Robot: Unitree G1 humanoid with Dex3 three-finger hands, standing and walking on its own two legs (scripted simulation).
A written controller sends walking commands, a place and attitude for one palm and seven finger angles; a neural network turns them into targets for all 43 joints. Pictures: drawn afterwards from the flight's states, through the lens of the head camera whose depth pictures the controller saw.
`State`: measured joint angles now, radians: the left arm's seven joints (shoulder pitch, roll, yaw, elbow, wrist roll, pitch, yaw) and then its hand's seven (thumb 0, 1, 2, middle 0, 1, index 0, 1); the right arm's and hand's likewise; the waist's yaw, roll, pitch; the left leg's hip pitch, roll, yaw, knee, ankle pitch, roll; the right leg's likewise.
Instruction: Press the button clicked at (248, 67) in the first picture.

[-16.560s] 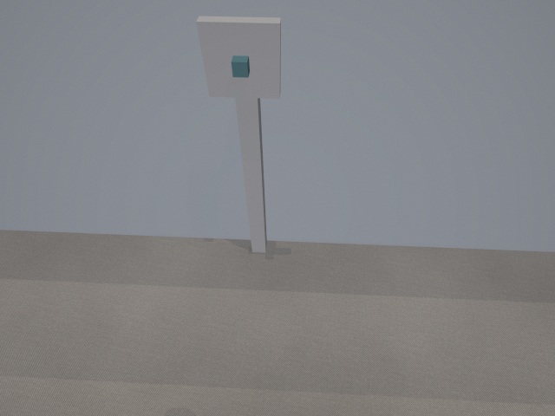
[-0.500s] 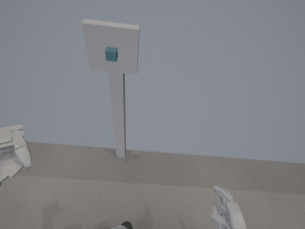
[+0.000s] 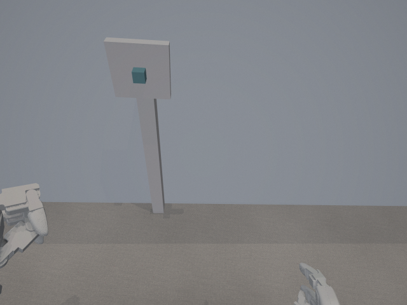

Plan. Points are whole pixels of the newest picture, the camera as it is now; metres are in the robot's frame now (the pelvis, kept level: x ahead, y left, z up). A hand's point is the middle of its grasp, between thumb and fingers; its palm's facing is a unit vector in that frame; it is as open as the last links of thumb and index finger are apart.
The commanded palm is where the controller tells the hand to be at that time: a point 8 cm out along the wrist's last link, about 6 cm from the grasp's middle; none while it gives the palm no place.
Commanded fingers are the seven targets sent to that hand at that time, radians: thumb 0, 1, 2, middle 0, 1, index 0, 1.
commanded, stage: stop stepping back and stand still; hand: left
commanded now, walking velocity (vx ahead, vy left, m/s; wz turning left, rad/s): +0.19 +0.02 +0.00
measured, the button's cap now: (139, 74) +0.72 +0.21 +0.10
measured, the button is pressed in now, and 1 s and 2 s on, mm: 0 0 0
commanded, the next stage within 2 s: let the arm hang, fingers relaxed in 0.86 s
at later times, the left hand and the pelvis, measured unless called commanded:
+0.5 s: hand (11, 232) +0.18 +0.26 +0.17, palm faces +0.41 -0.79 -0.46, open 3.1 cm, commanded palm +0.11 +0.30 +0.18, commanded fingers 0.00 0.90 0.90 -1.30 -1.50 -1.30 -1.50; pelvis +0.00 +0.02 +0.00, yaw +3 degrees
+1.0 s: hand (17, 230) +0.20 +0.28 +0.13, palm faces +0.31 -0.82 -0.48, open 3.1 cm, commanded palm none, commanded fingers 0.00 0.90 0.90 -1.19 -1.38 -1.19 -1.38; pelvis +0.01 +0.03 +0.00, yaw +3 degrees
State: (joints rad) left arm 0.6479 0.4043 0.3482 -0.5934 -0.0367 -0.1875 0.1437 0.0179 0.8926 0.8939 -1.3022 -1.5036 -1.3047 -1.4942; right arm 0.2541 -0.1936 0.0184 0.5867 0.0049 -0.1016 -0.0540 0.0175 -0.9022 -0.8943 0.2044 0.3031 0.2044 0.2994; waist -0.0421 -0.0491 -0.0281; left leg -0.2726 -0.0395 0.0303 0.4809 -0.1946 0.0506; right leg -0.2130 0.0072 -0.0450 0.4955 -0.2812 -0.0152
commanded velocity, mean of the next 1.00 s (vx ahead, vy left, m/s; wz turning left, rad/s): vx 0.03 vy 0.00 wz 0.00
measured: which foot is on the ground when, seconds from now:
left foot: down 0.00-1.00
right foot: down 0.00-1.00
